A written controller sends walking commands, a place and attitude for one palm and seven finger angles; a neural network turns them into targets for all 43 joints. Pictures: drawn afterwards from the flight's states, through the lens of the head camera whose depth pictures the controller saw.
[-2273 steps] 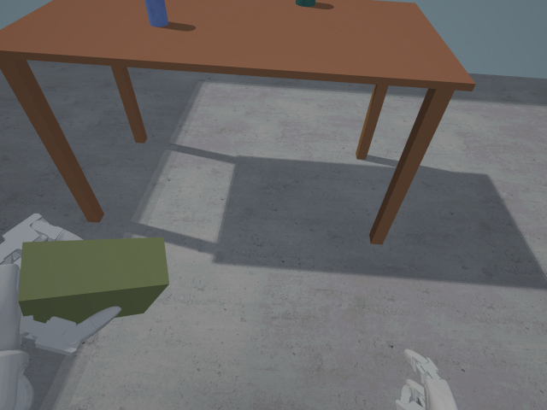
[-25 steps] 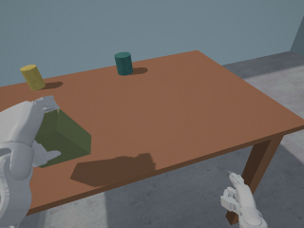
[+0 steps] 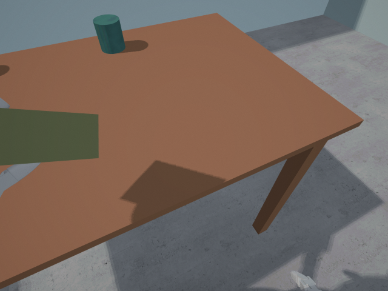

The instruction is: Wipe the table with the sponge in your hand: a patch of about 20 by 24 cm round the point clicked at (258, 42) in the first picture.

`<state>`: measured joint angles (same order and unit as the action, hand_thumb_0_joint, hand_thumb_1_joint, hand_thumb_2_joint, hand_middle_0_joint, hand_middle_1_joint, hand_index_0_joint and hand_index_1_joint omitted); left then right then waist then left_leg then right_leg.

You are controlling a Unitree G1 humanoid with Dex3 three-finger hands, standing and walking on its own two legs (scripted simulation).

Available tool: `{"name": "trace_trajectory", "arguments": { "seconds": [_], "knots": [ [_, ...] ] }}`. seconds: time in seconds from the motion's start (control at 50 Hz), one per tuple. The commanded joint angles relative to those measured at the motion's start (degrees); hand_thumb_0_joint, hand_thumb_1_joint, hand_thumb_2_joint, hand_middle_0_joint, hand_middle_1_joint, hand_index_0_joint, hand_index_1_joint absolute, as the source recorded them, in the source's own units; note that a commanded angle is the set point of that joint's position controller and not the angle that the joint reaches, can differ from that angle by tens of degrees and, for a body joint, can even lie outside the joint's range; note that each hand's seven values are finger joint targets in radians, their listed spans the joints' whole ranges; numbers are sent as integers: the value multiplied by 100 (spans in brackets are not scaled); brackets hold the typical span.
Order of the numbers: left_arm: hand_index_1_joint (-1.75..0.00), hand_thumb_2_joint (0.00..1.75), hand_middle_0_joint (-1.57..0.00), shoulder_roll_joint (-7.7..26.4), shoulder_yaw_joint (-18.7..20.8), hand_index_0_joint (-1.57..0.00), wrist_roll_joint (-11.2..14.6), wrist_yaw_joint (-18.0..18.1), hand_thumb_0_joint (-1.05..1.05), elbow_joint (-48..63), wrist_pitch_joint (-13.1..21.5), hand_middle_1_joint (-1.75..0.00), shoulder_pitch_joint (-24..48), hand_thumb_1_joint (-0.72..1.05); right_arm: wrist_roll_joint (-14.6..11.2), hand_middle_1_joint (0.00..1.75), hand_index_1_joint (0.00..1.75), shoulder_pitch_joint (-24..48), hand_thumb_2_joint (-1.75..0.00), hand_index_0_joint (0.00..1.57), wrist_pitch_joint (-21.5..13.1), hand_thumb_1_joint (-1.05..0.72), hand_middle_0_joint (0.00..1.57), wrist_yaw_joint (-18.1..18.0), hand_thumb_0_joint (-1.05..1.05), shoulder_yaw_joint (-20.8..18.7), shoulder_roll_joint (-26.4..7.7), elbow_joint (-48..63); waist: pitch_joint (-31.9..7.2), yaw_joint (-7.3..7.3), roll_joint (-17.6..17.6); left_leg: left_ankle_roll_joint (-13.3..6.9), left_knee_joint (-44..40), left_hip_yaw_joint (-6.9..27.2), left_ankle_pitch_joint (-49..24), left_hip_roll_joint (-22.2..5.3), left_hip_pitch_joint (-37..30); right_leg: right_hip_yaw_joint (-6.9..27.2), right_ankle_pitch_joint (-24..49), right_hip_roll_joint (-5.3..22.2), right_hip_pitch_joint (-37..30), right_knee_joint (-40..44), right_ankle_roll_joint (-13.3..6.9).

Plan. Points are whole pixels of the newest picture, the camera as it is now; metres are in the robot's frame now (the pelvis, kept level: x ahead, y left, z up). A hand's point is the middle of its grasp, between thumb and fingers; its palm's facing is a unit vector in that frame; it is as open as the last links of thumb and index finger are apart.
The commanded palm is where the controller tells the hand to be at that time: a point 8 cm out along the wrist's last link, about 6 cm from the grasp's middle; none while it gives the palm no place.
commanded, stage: step back with the hand held close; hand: left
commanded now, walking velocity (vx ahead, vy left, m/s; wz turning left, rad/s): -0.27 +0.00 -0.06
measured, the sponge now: (42, 135) +0.27 +0.21 +0.25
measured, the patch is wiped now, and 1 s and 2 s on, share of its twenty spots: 0.95 0.95 0.95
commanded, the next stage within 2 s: stop stepping back and stand still in 0.62 s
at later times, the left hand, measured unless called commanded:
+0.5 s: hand out of the picture +0.11 +0.24 +0.28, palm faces +0.50 -0.84 -0.22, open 9.8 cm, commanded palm +0.03 +0.29 +0.28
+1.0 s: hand out of the picture -0.06 +0.21 +0.27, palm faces +0.44 -0.85 -0.29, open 9.8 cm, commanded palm -0.13 +0.28 +0.28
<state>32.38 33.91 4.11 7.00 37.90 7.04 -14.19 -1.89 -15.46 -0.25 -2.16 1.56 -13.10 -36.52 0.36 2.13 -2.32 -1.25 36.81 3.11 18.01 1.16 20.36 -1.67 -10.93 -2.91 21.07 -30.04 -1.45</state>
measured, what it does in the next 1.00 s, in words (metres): walks backwards: right foot, then left foot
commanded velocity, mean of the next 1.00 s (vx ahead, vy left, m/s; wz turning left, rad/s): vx -0.14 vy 0.01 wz -0.04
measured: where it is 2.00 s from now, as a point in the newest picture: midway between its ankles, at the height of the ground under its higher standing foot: outside the picture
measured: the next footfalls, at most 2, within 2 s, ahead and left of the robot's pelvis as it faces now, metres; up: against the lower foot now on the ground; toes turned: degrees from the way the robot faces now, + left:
right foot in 0.36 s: -0.01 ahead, -0.12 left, +0.00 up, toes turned +0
left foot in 0.62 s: -0.14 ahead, +0.15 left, +0.00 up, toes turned +5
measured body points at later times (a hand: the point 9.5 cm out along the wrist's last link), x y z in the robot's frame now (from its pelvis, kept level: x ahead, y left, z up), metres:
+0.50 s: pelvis -0.12 +0.00 -0.01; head -0.12 +0.01 +0.44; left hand +0.08 +0.29 +0.29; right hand +0.08 -0.21 -0.07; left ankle -0.10 +0.12 -0.69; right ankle -0.05 -0.12 -0.73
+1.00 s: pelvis -0.29 +0.00 -0.02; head -0.32 -0.01 +0.43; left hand -0.09 +0.26 +0.28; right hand -0.15 -0.25 -0.10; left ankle -0.24 +0.11 -0.68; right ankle -0.26 -0.13 -0.73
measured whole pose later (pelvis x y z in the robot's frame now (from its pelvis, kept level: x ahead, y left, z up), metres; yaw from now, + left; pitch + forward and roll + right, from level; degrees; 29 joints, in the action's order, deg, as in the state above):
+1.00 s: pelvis -0.29 +0.00 -0.02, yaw +0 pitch -3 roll -4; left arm 23.9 25.0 3.9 6.3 32.0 5.7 -8.2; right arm -3.5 -13.2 -3.1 -1.6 1.2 -13.5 -37.2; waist -0.7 2.9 -5.0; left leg 0.5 65.3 2.3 22.8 -3.8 32.7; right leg -3.9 -18.3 -1.9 16.4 -38.0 0.0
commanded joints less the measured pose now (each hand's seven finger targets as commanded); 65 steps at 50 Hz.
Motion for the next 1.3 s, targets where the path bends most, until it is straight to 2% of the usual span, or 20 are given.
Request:
{"name": "trace_trajectory", "arguments": {
  "seconds": [0.0, 0.1, 0.18, 0.28, 0.34, 0.38, 0.42, 0.56, 0.62, 0.68, 0.84, 0.9, 0.92, 0.96, 1.1, 1.12, 1.14, 1.16, 1.22, 1.28],
  "knots": [
    [-160, 130, -120, 809, 404, -120, 168, 73, 0, 891, 302, -160, -324, 10, -90, 30, 30, 721, -90, 20, -379, -90, 20, -74, 0, -329, -576, 1063, -1535, -41, 1181, 122, 1093, 151, 46, -443, -184, 1410, 2579, 2017, -450, 469, -575],
    [-160, 130, -120, 1052, 699, -120, 161, 217, 0, 2035, 447, -160, -394, 10, 24, 30, 30, 939, -90, 20, -487, -90, 20, -151, 0, -185, -452, 1107, -1218, -34, 701, -12, 259, 48, 429, -616, -250, 1200, 1012, 1838, 298, 369, -374],
    [-160, 130, -120, 954, 793, -120, 62, 381, 0, 2326, 565, -160, 49, 10, 159, 30, 30, 795, -90, 20, -725, -90, 20, -234, 0, -329, -621, 1211, -1172, -194, -1803, -479, -1490, 1042, -1090, -1713, 265, 224, -948, 426, 183, -1816, 161],
    [-160, 130, -120, 528, 219, -120, -62, 273, 0, 660, 381, -160, 1322, 10, 87, 30, 30, 506, -90, 20, -927, -90, 20, -137, 0, -372, -686, 813, -1034, -241, -947, -389, -663, 735, -3211, -1706, -848, 325, -1181, 316, 430, -751, 223],
    [-160, 130, -120, 128, -426, -120, -103, 79, 0, 22, 307, -160, 1935, 10, 5, 30, 30, 829, -90, 20, -871, -90, 20, -94, 0, -278, -733, 932, -712, -210, -633, -171, -46, 564, -1815, -1339, -433, 235, 350, 407, -264, 767, 177],
    [-160, 130, -120, 90, -710, -120, -74, 6, 0, -75, 296, -160, 2072, 10, -52, 30, 30, 986, -90, 20, -828, -90, 20, -83, 0, -233, -595, 1033, -571, -52, 704, 110, 1073, 31, 85, -679, 294, 1057, 2596, 1451, -331, 804, -273],
    [-160, 130, -120, 175, -716, -120, -11, -17, 0, 409, 216, -160, 1487, 10, -196, 30, 30, 1174, -90, 20, -698, -90, 20, -105, 0, -425, -643, 1155, -743, -230, 1597, 211, 3032, 13, 1062, -301, 234, 1902, 1989, 2447, 255, 1188, -904],
    [-160, 130, -120, 783, 413, -120, 216, 117, 0, 2464, 479, -160, 38, 10, 3, 30, 30, 1193, -90, 20, -383, -90, 20, -82, 0, -173, -359, 1321, -1255, -46, 542, 139, -763, -412, 108, -556, -586, 771, 796, 1538, 398, -305, -254],
    [-160, 130, -120, 919, 656, -120, 247, 328, 0, 2834, 727, -160, 314, 10, 146, 30, 30, 1029, -90, 20, -778, -90, 20, -139, 0, -466, -685, 1292, -1064, -24, -2232, -734, -1835, 1445, -2701, -2844, -891, 400, -2273, 110, 1790, -3714, 268],
    [-160, 130, -120, 812, 565, -120, 145, 419, 0, 2258, 536, -160, 760, 10, 72, 30, 30, 662, -90, 20, -1017, -90, 20, -56, 0, -535, -628, 784, -1285, 31, -1386, -559, -932, 531, -4271, -2232, -1303, 728, -2018, 79, 1746, -4222, 353],
    [-160, 130, -120, 248, -346, -120, -10, 155, 0, 232, 72, -160, 1350, 10, -92, 30, 30, 1010, -90, 20, -909, -90, 20, -25, 0, -318, -761, 1084, -523, -132, -1272, -168, -1271, 285, 2323, -1319, 773, -403, -903, -8, -922, -499, 217],
    [-160, 130, -120, 478, -446, -120, -40, 17, 0, 183, 107, -160, 1228, 10, -122, 30, 30, 1061, -90, 20, -680, -90, 20, -12, 0, -315, -577, 1151, -431, -183, 1317, 127, 2339, -696, 1580, -126, 1061, 633, -384, 1012, -609, 1249, -392],
    [-160, 130, -120, 684, -384, -120, -44, 22, 0, 230, 153, -160, 1179, 10, -130, 30, 30, 1080, -90, 20, -631, -90, 20, 9, 0, -259, -585, 1143, -470, -119, 1613, 124, 3949, -324, 891, -76, 1236, 1628, -249, 1957, -130, 1722, -771],
    [-160, 130, -120, 607, -286, -120, 58, -90, 0, 721, 227, -160, 1070, 10, -194, 30, 30, 1250, -90, 20, -496, -90, 20, 49, 0, -333, -616, 1006, -388, -100, 2117, 125, 4648, 133, 192, -306, 976, 1647, -1050, 1877, 829, 1690, -738],
    [-160, 130, -120, 800, 247, -120, 167, 192, 0, 1488, 335, -160, 723, 10, -78, 30, 30, 996, -90, 20, -461, -90, 20, -170, 0, -212, -594, 1174, -863, -78, -1403, -318, -1351, -118, 1088, -660, -721, 34, -1916, 539, 1175, -1392, -241],
    [-160, 130, -120, 711, 109, -120, 174, 258, 0, 1506, 337, -160, 907, 10, -6, 30, 30, 940, -90, 20, -579, -90, 20, -186, 0, -256, -759, 1254, -644, -22, -2601, -701, -2322, 1670, 2079, -1576, -522, -312, -2197, -106, 1708, -3240, 45],
    [-160, 130, -120, 960, 200, -120, 29, 247, 0, 1606, 411, -160, 1756, 10, -69, 30, 30, 920, -90, 20, -747, -90, 20, -144, 0, -272, -705, 1171, -594, -58, -2311, -1160, -2540, 2278, 2173, -2113, -3, 311, -1880, 116, 2026, -4322, 72],
    [-160, 130, -120, 1161, 448, -120, -185, 205, 0, 1355, 425, -160, 1852, 10, 16, 30, 30, 949, -90, 20, -943, -90, 20, -149, 0, -355, -637, 1073, -1233, -315, -1430, -982, -1870, 1004, -355, -1713, -516, 237, -1764, 296, 1620, -4391, 55],
    [-160, 130, -120, 784, -236, -120, -129, 227, 0, 679, 249, -160, 2077, 10, -73, 30, 30, 709, -90, 20, -991, -90, 20, -47, 0, -186, -461, 852, -559, -24, -1301, -1133, -2102, 1890, 1284, -1874, -380, 482, -1430, 518, 2138, -3882, 142],
    [-160, 130, -120, 179, -592, -120, -18, 162, 0, -152, 120, -160, 1635, 10, -68, 30, 30, 782, -90, 20, -974, -90, 20, -93, 0, -144, -581, 836, -33, -151, -1083, -677, -2071, 976, 2029, -1521, 653, -48, -1386, 407, 479, -1637, 79]
  ]
}}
